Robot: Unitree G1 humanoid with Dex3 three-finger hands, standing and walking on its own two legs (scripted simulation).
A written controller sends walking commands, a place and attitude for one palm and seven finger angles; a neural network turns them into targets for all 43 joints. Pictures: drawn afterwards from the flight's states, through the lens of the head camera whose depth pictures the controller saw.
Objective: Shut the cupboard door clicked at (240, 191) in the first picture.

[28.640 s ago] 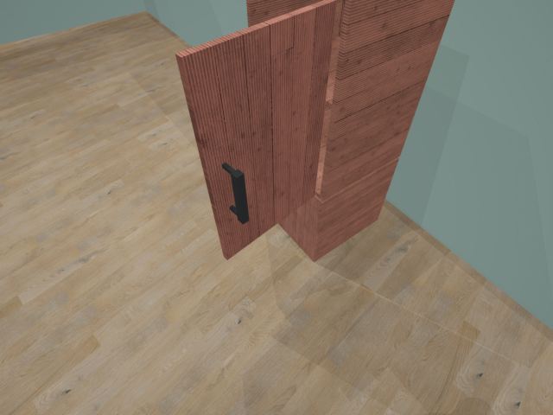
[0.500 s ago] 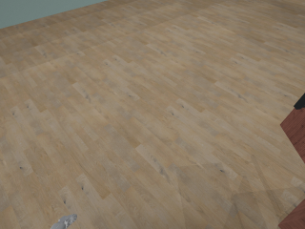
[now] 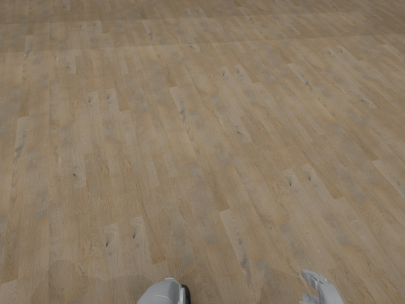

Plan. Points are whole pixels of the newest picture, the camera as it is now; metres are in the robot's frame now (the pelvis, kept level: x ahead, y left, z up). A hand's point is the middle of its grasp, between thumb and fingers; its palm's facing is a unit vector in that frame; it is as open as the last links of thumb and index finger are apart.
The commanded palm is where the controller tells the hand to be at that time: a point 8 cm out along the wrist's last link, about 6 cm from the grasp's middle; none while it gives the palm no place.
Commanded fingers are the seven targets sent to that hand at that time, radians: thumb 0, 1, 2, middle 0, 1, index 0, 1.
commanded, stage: walk to a spot facing it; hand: left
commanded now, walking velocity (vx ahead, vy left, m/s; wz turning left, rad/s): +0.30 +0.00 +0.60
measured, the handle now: out of the picture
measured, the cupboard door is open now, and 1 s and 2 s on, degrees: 63 63 63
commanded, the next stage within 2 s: turn to face it in 0.24 s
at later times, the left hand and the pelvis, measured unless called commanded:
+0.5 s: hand (141, 207) +0.33 +0.18 -0.12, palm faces +0.10 -0.97 -0.22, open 7.4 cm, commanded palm none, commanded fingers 0.00 0.90 0.90 -0.20 -0.30 -0.20 -0.30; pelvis +0.20 -0.02 +0.02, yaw +9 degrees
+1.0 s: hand (131, 226) +0.29 +0.20 -0.16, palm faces +0.05 -0.98 -0.19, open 7.3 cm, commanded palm none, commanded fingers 0.00 0.90 0.90 -0.20 -0.30 -0.20 -0.30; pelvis +0.26 +0.01 +0.02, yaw -4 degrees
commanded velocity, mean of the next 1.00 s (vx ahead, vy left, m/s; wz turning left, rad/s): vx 0.07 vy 0.00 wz -0.25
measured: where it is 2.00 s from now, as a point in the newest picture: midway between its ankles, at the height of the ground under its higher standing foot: (198, 276)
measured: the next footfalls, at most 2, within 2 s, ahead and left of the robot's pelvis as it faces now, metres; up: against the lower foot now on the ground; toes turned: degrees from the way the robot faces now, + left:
right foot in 0.50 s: +0.33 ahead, -0.12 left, +0.00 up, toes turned +5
left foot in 0.98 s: +0.32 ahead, +0.11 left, +0.00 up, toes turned -4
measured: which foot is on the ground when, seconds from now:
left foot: down 0.00-0.52, up 0.54-0.96, down 0.98-1.00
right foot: up 0.00-0.48, down 0.50-0.98, up 1.00-1.00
